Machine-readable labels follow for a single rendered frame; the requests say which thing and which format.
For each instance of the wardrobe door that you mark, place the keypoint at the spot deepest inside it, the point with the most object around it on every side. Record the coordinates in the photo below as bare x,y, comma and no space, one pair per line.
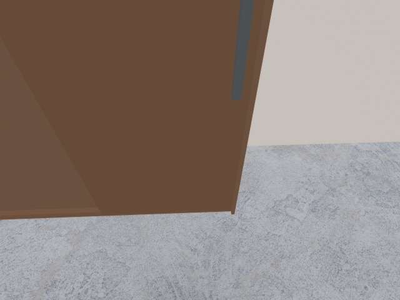
139,94
35,170

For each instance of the handle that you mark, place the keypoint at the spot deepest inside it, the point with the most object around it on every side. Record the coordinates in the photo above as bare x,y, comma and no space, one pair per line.
243,31

